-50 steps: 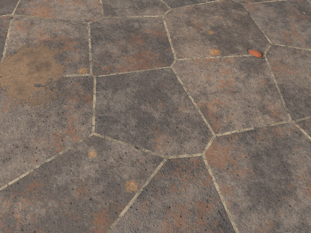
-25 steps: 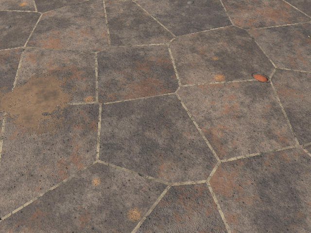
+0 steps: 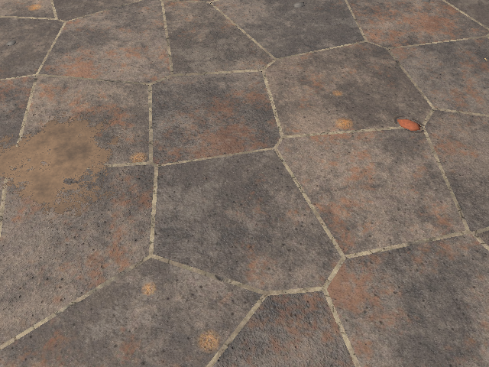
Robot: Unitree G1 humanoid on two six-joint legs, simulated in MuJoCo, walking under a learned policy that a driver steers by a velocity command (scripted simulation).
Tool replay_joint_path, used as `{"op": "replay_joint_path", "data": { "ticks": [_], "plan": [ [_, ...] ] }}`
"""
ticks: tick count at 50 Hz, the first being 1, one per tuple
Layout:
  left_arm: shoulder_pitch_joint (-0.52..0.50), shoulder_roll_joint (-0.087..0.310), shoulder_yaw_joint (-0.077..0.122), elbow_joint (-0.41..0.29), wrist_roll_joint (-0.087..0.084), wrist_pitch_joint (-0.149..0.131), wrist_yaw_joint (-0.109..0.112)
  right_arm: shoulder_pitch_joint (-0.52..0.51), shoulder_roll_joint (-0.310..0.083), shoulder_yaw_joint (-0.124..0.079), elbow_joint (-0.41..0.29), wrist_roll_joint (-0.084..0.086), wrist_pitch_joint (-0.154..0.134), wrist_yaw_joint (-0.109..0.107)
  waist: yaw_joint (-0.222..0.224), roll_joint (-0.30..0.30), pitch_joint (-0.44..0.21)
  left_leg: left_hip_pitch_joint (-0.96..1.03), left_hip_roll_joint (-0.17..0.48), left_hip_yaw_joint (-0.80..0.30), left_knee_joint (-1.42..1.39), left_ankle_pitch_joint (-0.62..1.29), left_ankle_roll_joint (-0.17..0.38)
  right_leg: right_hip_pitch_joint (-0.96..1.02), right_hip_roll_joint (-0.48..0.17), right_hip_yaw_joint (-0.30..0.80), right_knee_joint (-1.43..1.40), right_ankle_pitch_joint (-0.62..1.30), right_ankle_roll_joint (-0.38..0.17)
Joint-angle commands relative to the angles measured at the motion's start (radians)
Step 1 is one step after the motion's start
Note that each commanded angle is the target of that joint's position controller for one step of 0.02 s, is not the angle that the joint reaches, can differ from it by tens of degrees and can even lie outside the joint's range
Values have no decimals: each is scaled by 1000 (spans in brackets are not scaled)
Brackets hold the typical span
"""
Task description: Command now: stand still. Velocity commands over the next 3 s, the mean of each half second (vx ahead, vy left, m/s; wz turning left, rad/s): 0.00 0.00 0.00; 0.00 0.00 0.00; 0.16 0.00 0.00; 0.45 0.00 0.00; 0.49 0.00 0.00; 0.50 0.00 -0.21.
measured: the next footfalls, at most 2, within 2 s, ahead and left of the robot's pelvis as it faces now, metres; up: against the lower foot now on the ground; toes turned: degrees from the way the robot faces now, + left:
right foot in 1.92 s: +0.49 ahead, -0.09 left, +0.00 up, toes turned -3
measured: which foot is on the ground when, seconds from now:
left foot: down 0.00-1.00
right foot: down 0.00-1.00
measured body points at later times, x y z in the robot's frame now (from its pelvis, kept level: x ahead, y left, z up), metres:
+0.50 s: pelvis +0.00 +0.00 +0.00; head +0.01 +0.00 +0.45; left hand +0.00 +0.24 -0.16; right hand +0.04 -0.25 -0.15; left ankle +0.03 +0.13 -0.74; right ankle -0.03 -0.12 -0.74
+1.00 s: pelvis +0.00 -0.01 +0.00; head +0.02 -0.01 +0.45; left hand -0.02 +0.23 -0.16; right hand +0.03 -0.25 -0.16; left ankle +0.03 +0.13 -0.74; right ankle -0.03 -0.12 -0.74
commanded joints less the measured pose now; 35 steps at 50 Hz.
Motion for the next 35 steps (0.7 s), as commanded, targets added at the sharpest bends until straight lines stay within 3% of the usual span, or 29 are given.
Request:
{"op": "replay_joint_path", "data": {
  "ticks": [1,35],
  "plan": [
    [39,105,15,-21,0,-7,4,-2,-108,-15,-20,0,-7,-3,-2,-3,-21,85,29,-26,-49,162,32,-103,-35,30,-97,132,-13],
    [182,51,6,-9,-4,-14,9,84,-71,3,32,3,-6,-11,-6,-4,8,57,24,-19,-46,138,26,-124,-25,25,-99,118,-18]
  ]
}}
